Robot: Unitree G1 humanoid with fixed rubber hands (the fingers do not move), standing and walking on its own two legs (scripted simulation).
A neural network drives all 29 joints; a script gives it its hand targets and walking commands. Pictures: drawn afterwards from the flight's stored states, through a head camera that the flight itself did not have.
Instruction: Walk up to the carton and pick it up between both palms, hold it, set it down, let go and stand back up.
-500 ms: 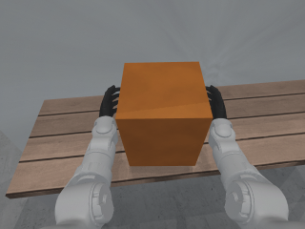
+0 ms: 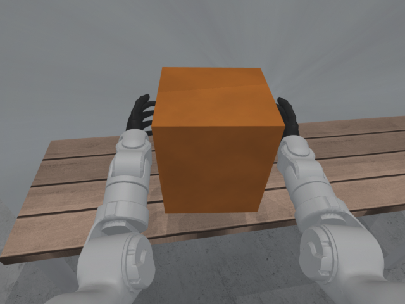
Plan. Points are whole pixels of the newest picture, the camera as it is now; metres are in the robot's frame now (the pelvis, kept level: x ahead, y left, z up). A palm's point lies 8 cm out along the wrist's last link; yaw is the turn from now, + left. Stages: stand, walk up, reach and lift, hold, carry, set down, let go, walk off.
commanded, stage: reach and lift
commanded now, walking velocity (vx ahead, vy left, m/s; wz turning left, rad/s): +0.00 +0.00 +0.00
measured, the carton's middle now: (211, 142) +0.43 -0.02 +0.12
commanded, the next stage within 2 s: hold in 1.56 s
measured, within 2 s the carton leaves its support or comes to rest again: neither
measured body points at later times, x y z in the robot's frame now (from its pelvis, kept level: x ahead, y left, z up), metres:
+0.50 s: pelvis +0.01 +0.00 +0.00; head -0.03 +0.03 +0.45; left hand +0.41 +0.15 +0.19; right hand +0.41 -0.15 +0.19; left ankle +0.01 +0.12 -0.75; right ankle +0.05 -0.12 -0.75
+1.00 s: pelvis +0.01 +0.00 +0.00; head -0.04 +0.02 +0.45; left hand +0.40 +0.16 +0.21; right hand +0.40 -0.15 +0.21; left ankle +0.01 +0.12 -0.75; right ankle +0.05 -0.12 -0.75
